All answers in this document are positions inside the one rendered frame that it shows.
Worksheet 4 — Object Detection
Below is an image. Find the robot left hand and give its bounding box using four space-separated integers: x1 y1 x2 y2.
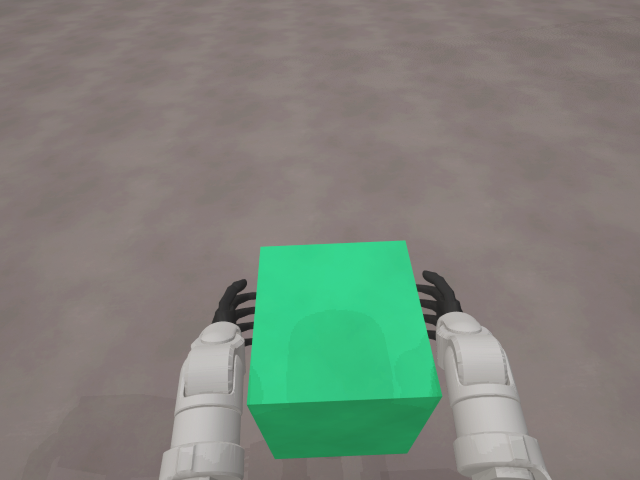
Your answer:
212 279 257 346

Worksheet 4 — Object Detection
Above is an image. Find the robot right hand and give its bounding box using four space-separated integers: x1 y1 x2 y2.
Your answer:
416 270 463 341

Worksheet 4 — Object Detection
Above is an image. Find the robot right forearm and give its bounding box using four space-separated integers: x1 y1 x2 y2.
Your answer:
436 312 552 480

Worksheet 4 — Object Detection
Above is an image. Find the robot left forearm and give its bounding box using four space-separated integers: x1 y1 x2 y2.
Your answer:
159 321 246 480

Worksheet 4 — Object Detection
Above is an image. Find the carton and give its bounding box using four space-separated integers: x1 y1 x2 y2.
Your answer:
247 240 442 459

